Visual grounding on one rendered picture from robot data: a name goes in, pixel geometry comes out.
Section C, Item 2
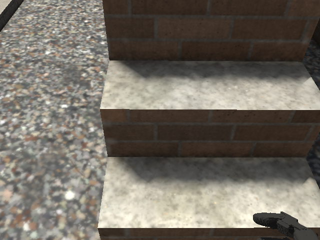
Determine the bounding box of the right robot hand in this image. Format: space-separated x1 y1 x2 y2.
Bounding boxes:
253 211 319 240

